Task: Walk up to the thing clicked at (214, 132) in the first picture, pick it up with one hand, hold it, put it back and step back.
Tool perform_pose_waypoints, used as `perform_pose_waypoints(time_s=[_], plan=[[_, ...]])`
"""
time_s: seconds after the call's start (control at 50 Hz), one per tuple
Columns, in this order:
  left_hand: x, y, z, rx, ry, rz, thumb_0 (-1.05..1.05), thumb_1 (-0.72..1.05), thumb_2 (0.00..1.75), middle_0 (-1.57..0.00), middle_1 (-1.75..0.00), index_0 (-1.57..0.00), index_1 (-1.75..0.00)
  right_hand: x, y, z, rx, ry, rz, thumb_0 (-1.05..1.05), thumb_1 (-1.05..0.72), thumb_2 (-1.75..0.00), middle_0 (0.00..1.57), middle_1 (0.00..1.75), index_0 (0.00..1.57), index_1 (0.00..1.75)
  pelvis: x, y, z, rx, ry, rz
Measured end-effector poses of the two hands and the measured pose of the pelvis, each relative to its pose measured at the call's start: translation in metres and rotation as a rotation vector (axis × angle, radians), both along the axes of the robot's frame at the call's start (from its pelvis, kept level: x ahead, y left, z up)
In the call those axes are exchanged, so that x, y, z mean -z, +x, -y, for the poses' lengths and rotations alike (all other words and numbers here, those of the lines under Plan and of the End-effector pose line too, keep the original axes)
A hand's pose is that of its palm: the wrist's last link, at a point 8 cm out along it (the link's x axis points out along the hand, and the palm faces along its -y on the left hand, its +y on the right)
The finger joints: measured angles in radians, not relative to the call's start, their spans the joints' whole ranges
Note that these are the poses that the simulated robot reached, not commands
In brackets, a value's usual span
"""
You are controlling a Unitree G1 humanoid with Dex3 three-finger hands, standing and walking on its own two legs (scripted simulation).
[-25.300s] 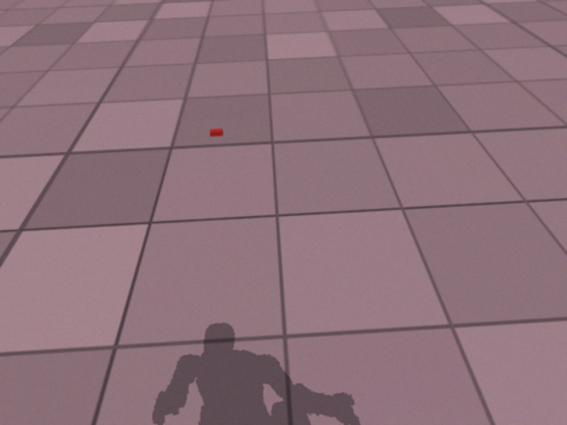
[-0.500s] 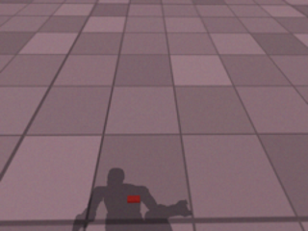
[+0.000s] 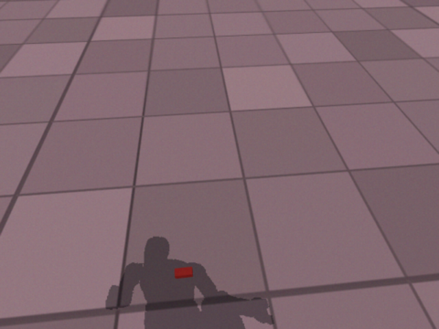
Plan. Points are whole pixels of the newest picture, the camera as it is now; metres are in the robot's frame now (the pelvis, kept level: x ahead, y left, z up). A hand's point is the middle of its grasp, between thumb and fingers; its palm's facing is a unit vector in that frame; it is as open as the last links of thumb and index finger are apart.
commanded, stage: walk up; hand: left
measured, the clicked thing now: (183, 272) +0.50 +0.17 -0.74
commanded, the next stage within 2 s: none
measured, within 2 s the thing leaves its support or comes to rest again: neither
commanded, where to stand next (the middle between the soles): +0.15 -0.05 m, yaw -1 degrees
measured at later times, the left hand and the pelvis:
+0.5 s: hand out of the picture +0.11 +0.25 -0.14, palm faces -0.03 -0.94 -0.35, open 7.4 cm; pelvis +0.03 +0.00 +0.01, yaw -1 degrees
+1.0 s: hand out of the picture +0.14 +0.26 -0.13, palm faces -0.08 -0.90 -0.42, open 7.4 cm; pelvis +0.09 -0.01 +0.01, yaw -3 degrees
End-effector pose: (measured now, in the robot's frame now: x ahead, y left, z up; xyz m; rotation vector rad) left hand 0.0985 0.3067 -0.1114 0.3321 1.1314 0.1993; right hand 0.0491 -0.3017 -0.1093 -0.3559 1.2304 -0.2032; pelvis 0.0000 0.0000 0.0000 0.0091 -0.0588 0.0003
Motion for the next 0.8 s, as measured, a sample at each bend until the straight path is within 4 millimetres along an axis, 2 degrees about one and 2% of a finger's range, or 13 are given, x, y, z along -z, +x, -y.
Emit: perform_pose_waypoints(time_s=[0.08,0.18,0.3,0.44,0.64,0.72,0.8], plan=[[-0.001,-0.014,0.006,0.011,0.001,-0.036,0.01,0.91,0.90,-0.20,-0.30,-0.20,-0.30,0.000,-0.008,0.007,0.028,0.010,0.009,0.01,-0.90,-0.90,0.20,0.30,0.20,0.30,-0.002,-0.002,0.005,0.017,-0.024,0.016],[-0.005,-0.026,0.011,0.001,-0.011,-0.050,0.01,0.91,0.90,-0.20,-0.30,-0.20,-0.30,-0.002,-0.008,0.015,0.034,0.005,0.019,0.01,-0.90,-0.90,0.20,0.30,0.20,0.30,-0.005,0.001,0.005,0.009,-0.010,0.008],[-0.005,-0.025,0.008,-0.016,-0.029,-0.064,0.01,0.91,0.90,-0.20,-0.30,-0.20,-0.30,-0.008,0.000,0.012,0.028,-0.003,0.028,0.01,-0.90,-0.90,0.20,0.30,0.20,0.30,-0.009,0.011,-0.001,0.018,-0.001,-0.007],[-0.006,-0.006,0.008,-0.015,-0.020,-0.068,0.01,0.91,0.90,-0.20,-0.30,-0.20,-0.30,-0.011,0.023,0.010,0.035,0.006,0.041,0.01,-0.90,-0.90,0.20,0.30,0.20,0.30,-0.012,0.028,0.003,0.028,-0.010,-0.011],[-0.009,0.036,0.012,0.025,-0.006,-0.016,0.01,0.91,0.90,-0.20,-0.30,-0.20,-0.30,-0.009,0.061,0.013,0.042,0.010,0.105,0.01,-0.90,-0.90,0.20,0.30,0.20,0.30,-0.008,0.040,0.004,0.031,-0.001,-0.014],[-0.008,0.053,0.013,0.050,0.012,-0.005,0.01,0.91,0.90,-0.20,-0.30,-0.20,-0.30,-0.004,0.062,0.023,0.052,0.014,0.125,0.01,-0.90,-0.90,0.20,0.30,0.20,0.30,-0.001,0.052,0.010,0.052,0.011,-0.008],[-0.013,0.067,0.021,0.060,0.022,0.028,0.01,0.91,0.90,-0.20,-0.30,-0.20,-0.30,0.003,0.054,0.037,0.069,0.015,0.059,0.00,-0.90,-0.90,0.20,0.30,0.20,0.30,0.000,0.069,0.021,0.039,-0.023,-0.002]])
